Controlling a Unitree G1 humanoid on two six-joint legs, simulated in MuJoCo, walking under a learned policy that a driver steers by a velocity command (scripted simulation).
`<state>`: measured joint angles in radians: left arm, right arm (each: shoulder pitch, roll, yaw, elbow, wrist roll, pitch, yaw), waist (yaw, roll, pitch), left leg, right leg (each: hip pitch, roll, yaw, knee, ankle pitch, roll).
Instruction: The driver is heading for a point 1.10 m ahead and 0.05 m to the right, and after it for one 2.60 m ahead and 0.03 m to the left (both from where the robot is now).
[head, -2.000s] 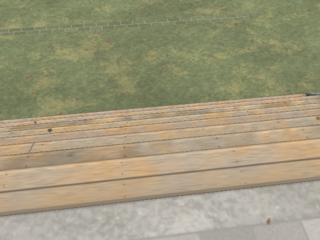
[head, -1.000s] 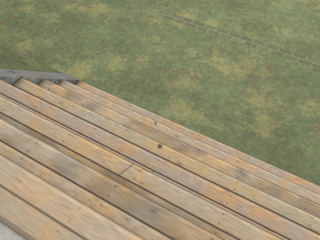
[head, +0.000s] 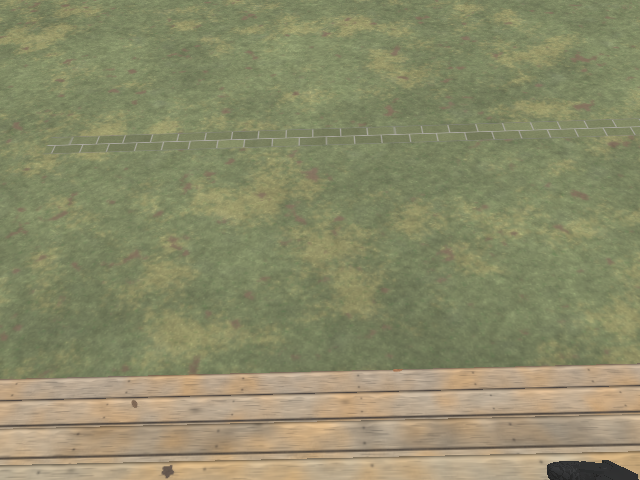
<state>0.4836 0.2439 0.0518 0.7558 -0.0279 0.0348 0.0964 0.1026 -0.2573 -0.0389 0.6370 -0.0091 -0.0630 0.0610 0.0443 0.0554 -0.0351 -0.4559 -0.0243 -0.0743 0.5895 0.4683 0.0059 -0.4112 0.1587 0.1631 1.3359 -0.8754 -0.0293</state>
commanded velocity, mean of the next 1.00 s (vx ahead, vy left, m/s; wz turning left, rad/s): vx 0.50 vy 0.00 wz -0.21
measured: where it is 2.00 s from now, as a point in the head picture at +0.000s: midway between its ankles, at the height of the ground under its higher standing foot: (408, 461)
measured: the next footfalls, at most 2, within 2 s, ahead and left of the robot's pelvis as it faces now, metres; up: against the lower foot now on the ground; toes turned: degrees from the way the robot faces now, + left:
left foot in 0.02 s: +0.08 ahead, +0.11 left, -0.20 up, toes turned -4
right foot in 0.54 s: +0.32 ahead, -0.21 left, -0.41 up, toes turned -9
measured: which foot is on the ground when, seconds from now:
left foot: up 0.00-0.00, down 0.02-0.50, up 0.52-1.00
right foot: down 0.00-0.02, up 0.04-0.52, down 0.54-1.00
